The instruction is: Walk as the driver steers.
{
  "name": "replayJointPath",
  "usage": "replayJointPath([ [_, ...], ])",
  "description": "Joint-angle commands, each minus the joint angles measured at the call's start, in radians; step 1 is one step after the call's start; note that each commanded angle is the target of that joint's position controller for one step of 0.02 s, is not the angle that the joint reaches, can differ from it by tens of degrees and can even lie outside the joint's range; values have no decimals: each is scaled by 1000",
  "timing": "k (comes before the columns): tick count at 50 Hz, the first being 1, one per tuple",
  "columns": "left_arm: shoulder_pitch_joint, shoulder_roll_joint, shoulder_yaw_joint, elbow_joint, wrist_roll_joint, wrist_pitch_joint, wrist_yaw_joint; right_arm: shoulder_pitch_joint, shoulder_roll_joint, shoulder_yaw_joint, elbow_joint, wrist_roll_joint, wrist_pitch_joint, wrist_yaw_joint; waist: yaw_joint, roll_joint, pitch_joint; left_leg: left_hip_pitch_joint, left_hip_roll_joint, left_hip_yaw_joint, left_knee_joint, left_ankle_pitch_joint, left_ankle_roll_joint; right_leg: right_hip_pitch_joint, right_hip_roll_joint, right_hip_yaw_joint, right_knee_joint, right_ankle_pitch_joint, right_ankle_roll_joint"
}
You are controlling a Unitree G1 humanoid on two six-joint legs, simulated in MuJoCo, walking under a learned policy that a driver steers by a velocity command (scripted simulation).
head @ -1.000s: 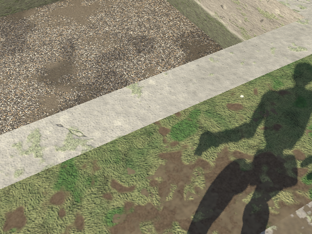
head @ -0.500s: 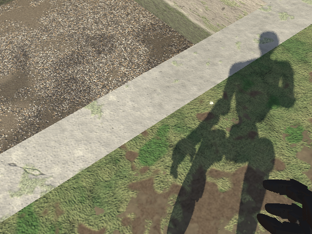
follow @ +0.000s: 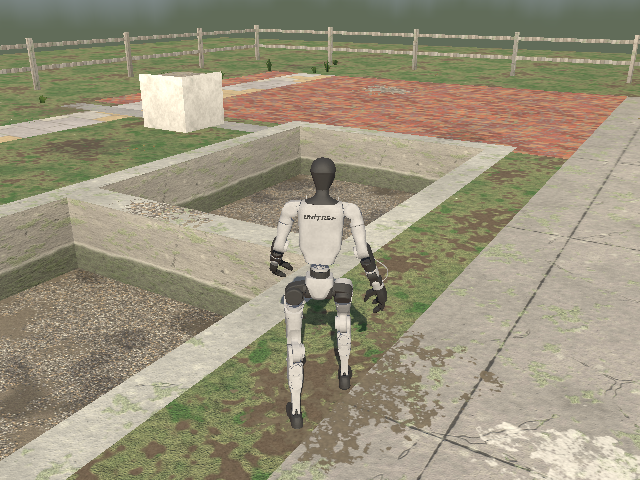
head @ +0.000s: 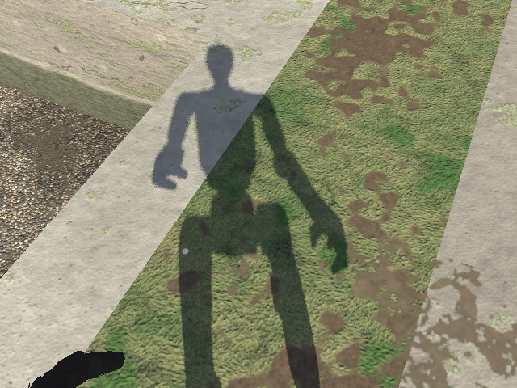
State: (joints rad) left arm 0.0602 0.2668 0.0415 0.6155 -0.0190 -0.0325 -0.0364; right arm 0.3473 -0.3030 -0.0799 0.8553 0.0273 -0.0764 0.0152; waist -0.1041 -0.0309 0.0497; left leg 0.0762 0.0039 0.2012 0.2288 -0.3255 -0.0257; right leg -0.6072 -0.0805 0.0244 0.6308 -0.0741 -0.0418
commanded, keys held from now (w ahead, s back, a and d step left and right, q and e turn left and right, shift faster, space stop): w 0.04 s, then w+q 0.96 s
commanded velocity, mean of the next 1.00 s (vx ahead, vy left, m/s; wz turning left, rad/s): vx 0.50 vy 0.00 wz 0.37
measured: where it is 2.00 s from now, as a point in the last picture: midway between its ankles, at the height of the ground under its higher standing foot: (126, 247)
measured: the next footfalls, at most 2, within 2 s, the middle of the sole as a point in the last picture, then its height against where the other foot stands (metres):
right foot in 0.06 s outside the picture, level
left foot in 0.58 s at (202, 377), level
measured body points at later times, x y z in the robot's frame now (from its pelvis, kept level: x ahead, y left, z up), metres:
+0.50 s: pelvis +0.28 -0.02 +0.00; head +0.31 -0.01 +0.45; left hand +0.28 +0.27 -0.12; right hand +0.51 -0.22 -0.10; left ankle +0.44 +0.14 -0.70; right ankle +0.17 -0.13 -0.73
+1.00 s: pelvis +0.56 +0.07 +0.00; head +0.59 +0.09 +0.45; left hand +0.66 +0.39 -0.08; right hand +0.75 -0.16 -0.10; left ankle +0.45 +0.12 -0.73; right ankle +0.78 +0.00 -0.70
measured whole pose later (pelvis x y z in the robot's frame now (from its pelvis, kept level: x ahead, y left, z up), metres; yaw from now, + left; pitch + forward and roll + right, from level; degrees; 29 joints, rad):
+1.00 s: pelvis +0.56 +0.07 +0.00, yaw +27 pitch +2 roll +0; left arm 0.05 0.26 0.04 0.68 0.00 -0.09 0.00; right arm 0.32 -0.28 -0.07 0.71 0.03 -0.03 -0.01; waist -0.08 -0.02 0.03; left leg -0.13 -0.12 -0.17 0.45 -0.34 0.08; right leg -0.58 -0.03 0.10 0.57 0.01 0.05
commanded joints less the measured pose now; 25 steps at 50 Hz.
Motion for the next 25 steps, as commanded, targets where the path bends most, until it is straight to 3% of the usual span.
replayJointPath([
  [1, 0, 113, 40, -80, 10, -17, -7, -27, -207, -41, -39, 15, 10, -8, 101, 109, -24, -14, 282, -89, 84, 760, 167, 154, 72, -72, -77, -86, -48],
  [2, 144, 151, 64, -38, 10, -15, -3, -34, -198, -33, -36, 15, 17, -13, 184, 105, -108, -62, 249, -44, 259, 870, 138, 367, 112, -98, -129, -39, -77],
  [3, 308, 213, 93, 7, 10, -9, 10, -22, -156, -11, -42, 0, 15, -18, 257, 80, -208, -247, 205, -31, 495, 730, 99, 661, 63, -16, -101, -4, -111],
  [4, 391, 327, 111, 20, 23, -8, 25, 53, -32, 35, -88, -27, 1, -9, 216, -160, -352, -653, 53, -44, 905, 84, 28, 1019, -236, 475, -141, -137, -260],
  [5, 399, 267, 90, 3, 18, -16, 24, 36, -75, 29, -66, -3, -21, -4, 240, -147, -482, -746, -11, -256, 1089, -263, 27, 1032, -343, 737, -277, -136, -323],
  [6, 350, 207, 69, 14, 23, -26, 19, -49, -148, 5, -95, 35, -29, 2, 244, -94, -330, -834, 38, -297, 1127, -215, 38, 929, -305, 556, -283, -77, -271],
  [7, 304, 177, 60, 23, 19, -32, 19, -94, -132, 10, -108, 35, -32, 1, 211, -75, -222, -834, 85, -282, 1072, -138, 47, 795, -255, 396, -288, 2, -232],
  [8, 245, 143, 51, 32, 20, -38, 16, -113, -120, 9, -106, 14, -28, -3, 174, -43, -157, -807, 118, -275, 1005, -72, 43, 677, -215, 305, -319, 39, -204],
  [9, 202, 108, 41, 29, 25, -47, 15, -95, -120, 2, -96, 6, -14, -3, 138, -63, -127, -746, 143, -286, 967, -15, 39, 590, -185, 235, -359, 69, -187],
  [12, 159, 103, 46, 51, 30, -78, 18, -43, -66, 8, -73, 8, 29, -2, 90, -48, -82, -681, 145, -294, 929, 77, 13, 468, -177, 120, -464, 97, -192],
  [15, 166, 113, 52, 84, 40, -88, 32, -113, -53, 10, -96, 2, 38, -7, 99, -24, -20, -758, 134, -319, 804, 214, -4, 470, -161, 8, -503, 129, -171],
  [18, 170, 132, 55, 101, 36, -86, 42, -188, -34, 19, -117, -4, 29, 10, 124, -20, 6, -735, 114, -275, 601, 383, 4, 486, -133, -98, -518, 135, -136],
  [20, 203, 151, 60, 121, 29, -81, 47, -260, -17, 29, -143, -8, 26, 22, 156, -5, 31, -731, 105, -234, 509, 423, 17, 518, -150, -133, -524, 137, -130],
  [23, 252, 171, 69, 154, 14, -62, 50, -333, -21, 32, -188, -8, 26, 40, 181, 4, 56, -781, 95, -203, 430, 367, 50, 638, -187, -162, -479, 187, -119],
  [25, 254, 187, 76, 165, 5, -44, 52, -348, -29, 29, -214, -9, 26, 55, 170, -6, 49, -783, 74, -171, 405, 288, 81, 706, -208, -180, -413, 330, -105],
])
